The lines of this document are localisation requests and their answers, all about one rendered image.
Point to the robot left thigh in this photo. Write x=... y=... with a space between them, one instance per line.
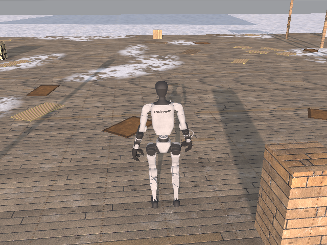
x=151 y=156

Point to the right robot forearm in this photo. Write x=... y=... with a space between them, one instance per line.
x=186 y=134

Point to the robot left upper arm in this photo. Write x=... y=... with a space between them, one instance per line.
x=144 y=116

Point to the robot left shin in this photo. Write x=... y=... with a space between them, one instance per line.
x=153 y=185

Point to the robot right hand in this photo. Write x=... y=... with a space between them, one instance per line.
x=189 y=144

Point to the left robot forearm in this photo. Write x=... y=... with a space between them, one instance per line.
x=138 y=139

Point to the robot right upper arm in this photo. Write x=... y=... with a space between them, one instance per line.
x=181 y=116

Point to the robot left hand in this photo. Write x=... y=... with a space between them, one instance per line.
x=135 y=155

